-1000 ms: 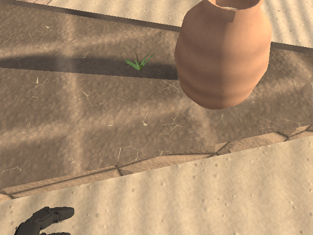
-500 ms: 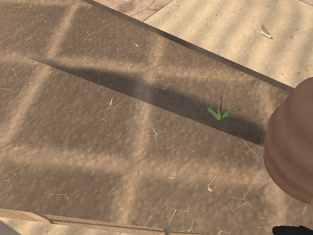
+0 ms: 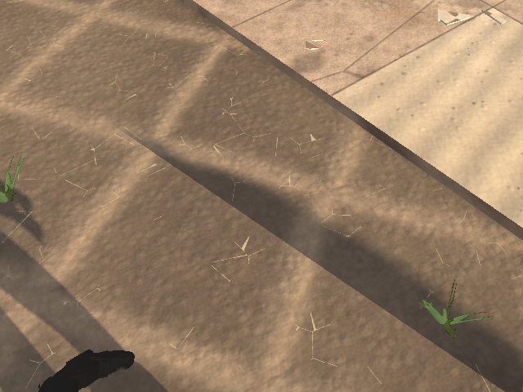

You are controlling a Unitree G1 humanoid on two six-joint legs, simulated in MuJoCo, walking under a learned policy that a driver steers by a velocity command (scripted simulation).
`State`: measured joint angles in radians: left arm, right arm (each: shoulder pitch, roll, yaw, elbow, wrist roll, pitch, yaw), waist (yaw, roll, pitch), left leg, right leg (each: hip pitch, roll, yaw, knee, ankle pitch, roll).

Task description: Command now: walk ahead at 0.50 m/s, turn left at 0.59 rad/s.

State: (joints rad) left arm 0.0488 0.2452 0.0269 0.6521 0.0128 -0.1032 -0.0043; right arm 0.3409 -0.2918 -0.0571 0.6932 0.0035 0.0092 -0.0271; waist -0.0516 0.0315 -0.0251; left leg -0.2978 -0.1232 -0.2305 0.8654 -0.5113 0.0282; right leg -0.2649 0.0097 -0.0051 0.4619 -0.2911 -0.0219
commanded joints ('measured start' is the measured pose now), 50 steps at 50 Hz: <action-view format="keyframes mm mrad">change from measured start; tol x32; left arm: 1 379 209 92 43 20 46 14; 38 -195 85 -10 -134 -26 0 -37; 50 223 114 26 19 7 5 -8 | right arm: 1 -10 -93 -17 -118 37 -51 17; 13 -351 59 51 -356 13 -22 68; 17 117 -230 -79 -204 18 2 64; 50 -66 -104 4 -46 5 -108 32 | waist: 1 146 -206 -186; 10 9 -139 176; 16 -218 -223 -289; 18 -100 315 -503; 22 15 -40 -28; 43 76 87 -123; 45 93 -325 -378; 50 77 -79 0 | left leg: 1 -692 74 82 639 -135 -85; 10 -824 189 263 764 41 -72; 15 -57 14 464 217 117 65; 18 560 355 -682 -429 -45 397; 24 -18 220 -269 -500 342 273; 43 234 233 4 -283 876 111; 45 -327 33 121 308 6 -4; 50 -432 211 135 364 234 -23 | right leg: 1 721 -519 402 50 958 -274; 11 103 -225 -129 -283 558 -81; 16 249 -317 -147 203 1761 -116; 18 -281 41 60 972 -21 -44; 23 -454 -23 156 1318 -104 -57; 40 -285 -21 -5 26 243 -2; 43 106 -35 4 -21 268 -79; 45 703 -408 642 -59 126 -314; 50 238 -239 352 -254 154 -231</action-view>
